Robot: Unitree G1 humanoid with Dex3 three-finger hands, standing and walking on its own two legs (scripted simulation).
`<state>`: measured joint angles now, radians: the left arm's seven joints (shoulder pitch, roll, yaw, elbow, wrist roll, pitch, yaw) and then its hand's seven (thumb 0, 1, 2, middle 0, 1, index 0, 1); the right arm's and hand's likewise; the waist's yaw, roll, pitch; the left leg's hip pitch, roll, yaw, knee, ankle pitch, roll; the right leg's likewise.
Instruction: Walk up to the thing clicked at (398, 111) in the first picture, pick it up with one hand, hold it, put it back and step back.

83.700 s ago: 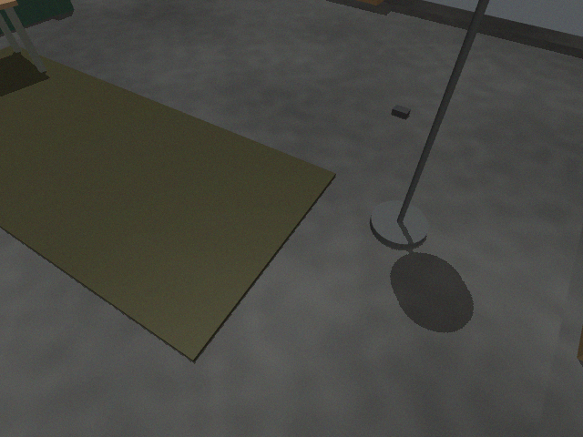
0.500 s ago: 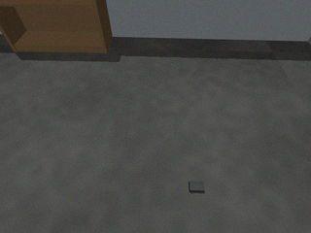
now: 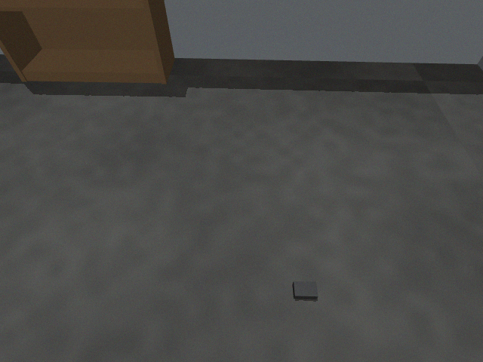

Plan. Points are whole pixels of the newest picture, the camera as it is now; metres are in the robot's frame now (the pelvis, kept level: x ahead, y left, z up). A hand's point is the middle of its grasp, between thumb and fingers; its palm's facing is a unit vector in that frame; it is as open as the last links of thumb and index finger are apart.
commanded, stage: stand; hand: right
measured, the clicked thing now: (304, 290) +0.48 -0.25 -0.76
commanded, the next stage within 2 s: walk up in 0.84 s
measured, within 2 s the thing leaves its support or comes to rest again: neither
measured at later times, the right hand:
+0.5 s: hand out of the picture +0.06 -0.25 -0.16, palm faces -0.04 +0.94 -0.34, open 7.3 cm
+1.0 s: hand out of the picture +0.06 -0.26 -0.16, palm faces -0.02 +0.93 -0.36, open 7.3 cm
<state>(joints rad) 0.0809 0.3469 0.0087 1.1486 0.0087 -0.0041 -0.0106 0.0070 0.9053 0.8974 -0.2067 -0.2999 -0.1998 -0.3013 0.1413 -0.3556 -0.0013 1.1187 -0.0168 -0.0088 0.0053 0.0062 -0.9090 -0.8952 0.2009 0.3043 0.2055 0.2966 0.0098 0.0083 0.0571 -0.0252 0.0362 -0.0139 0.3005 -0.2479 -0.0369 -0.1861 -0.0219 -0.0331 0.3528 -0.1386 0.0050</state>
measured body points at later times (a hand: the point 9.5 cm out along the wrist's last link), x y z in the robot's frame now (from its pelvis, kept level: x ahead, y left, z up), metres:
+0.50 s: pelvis +0.00 +0.00 +0.00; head +0.01 +0.00 +0.45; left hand +0.08 +0.30 -0.13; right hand +0.07 -0.30 -0.14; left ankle -0.05 +0.14 -0.75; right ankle +0.03 -0.12 -0.75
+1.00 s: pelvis +0.00 +0.01 -0.01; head +0.01 +0.01 +0.44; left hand +0.07 +0.31 -0.14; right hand +0.06 -0.31 -0.14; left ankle -0.05 +0.14 -0.74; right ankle +0.03 -0.12 -0.75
